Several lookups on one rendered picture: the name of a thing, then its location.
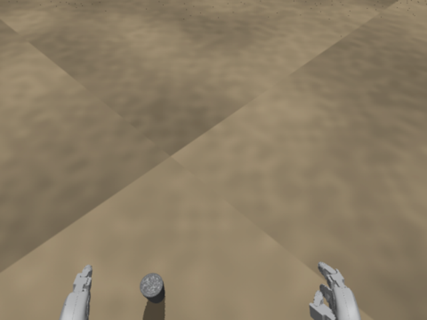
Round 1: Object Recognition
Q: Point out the right robot hand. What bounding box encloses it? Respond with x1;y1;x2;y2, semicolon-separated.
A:
310;262;361;320

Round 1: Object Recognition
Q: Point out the cup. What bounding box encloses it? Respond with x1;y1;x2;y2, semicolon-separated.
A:
140;273;165;303

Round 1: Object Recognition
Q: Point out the left robot hand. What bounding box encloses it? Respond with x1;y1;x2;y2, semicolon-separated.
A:
59;265;92;320

